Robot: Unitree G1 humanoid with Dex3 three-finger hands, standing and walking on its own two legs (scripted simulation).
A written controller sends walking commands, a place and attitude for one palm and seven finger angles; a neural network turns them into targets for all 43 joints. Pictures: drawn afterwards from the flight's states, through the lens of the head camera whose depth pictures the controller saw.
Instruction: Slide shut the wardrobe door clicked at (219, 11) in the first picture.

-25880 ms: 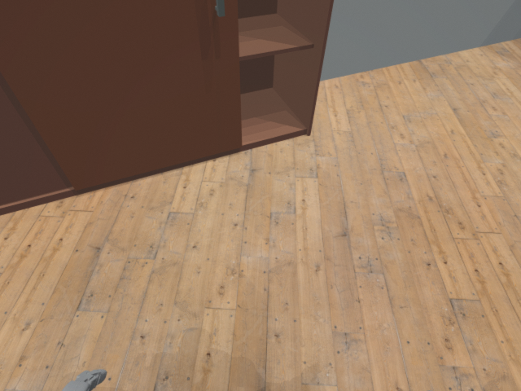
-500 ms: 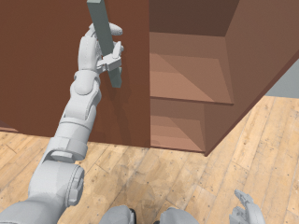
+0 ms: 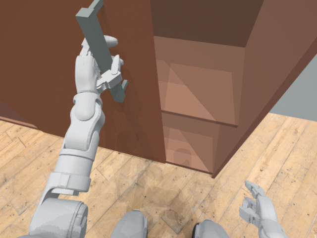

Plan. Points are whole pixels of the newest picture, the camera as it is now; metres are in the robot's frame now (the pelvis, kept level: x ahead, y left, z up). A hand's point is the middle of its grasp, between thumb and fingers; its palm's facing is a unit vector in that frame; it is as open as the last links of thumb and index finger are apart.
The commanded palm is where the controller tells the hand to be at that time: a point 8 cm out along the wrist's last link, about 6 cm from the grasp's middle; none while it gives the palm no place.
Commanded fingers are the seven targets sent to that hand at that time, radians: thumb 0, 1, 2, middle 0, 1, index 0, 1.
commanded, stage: step sideways, sliding the door along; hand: left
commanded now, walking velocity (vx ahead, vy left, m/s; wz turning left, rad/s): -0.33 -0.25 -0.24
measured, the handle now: (110, 59) +0.47 +0.17 +0.15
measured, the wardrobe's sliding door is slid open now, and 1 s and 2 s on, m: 0.29 0.00 0.00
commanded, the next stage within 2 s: stop walking and hold the door there in 1.00 s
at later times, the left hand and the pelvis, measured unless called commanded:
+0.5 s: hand (204, 91) +0.38 -0.05 +0.15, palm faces +0.00 -1.00 -0.04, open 6.3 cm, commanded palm +0.36 -0.04 +0.15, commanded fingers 0.00 0.90 0.90 -0.45 -1.40 -0.45 -1.40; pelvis +0.00 -0.13 +0.00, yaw -2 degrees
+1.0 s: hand (258, 99) +0.37 -0.14 +0.15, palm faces +0.16 -0.99 -0.02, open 6.5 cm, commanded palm +0.33 -0.17 +0.15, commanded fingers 0.00 0.90 0.90 -0.45 -1.40 -0.45 -1.40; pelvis -0.06 -0.27 +0.00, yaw -6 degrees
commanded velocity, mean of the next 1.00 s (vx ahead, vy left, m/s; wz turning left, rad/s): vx -0.12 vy -0.28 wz -0.17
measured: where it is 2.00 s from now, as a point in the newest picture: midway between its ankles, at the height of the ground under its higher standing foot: outside the picture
